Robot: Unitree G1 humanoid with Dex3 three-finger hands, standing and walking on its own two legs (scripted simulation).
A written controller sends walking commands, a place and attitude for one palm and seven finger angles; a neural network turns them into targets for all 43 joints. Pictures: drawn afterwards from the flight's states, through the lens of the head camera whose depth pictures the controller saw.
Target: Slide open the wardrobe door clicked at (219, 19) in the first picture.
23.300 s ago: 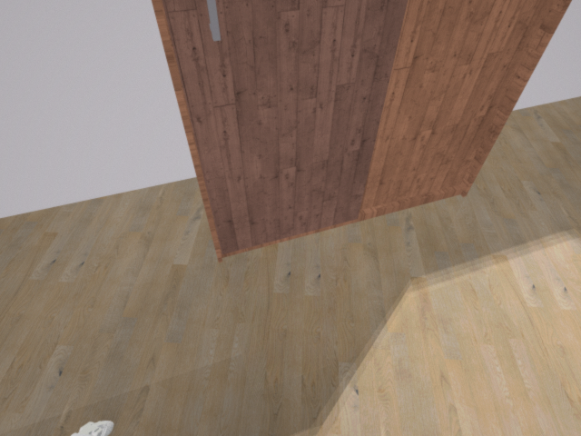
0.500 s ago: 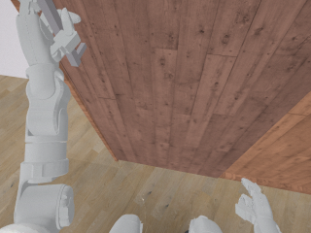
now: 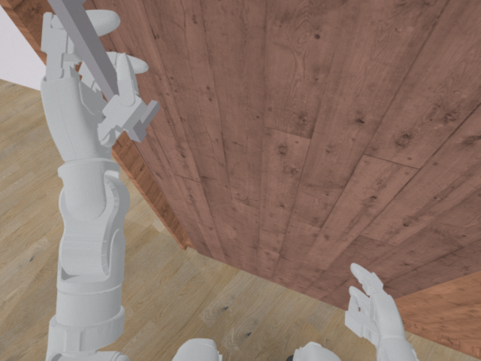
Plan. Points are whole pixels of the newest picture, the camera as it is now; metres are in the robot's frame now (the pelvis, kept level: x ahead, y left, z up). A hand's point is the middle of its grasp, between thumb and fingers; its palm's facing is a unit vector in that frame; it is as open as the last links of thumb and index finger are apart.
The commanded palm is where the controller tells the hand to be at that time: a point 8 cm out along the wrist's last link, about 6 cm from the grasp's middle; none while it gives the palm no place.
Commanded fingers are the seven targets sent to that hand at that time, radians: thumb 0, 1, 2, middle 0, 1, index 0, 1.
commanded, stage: step sideways, sliding the door along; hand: left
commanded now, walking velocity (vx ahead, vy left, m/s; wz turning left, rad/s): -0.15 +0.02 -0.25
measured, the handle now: (119, 69) +0.37 +0.22 +0.24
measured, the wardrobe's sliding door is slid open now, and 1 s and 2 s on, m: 0.06 0.20 0.29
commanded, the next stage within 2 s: none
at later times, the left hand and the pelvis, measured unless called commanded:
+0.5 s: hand (215, 133) +0.31 +0.09 +0.23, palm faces -0.05 -1.00 -0.06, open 6.7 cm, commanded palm +0.29 +0.11 +0.22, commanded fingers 0.00 0.90 0.90 -0.45 -1.40 -0.45 -1.40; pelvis +0.04 +0.01 +0.00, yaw -6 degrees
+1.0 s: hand (245, 139) +0.30 +0.06 +0.24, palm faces -0.03 -1.00 +0.00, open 6.4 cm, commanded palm +0.28 +0.06 +0.22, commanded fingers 0.00 0.90 0.90 -0.45 -1.40 -0.45 -1.40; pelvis -0.06 -0.02 +0.00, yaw -11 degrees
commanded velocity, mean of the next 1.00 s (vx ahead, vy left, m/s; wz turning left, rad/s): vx -0.12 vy -0.22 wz -0.17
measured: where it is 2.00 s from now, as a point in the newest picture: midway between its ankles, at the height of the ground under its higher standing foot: outside the picture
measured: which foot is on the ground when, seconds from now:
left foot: down 0.00-0.62, up 0.64-0.84, down 0.86-1.00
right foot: down 0.00-0.28, up 0.30-0.56, down 0.58-0.86, up 0.88-1.00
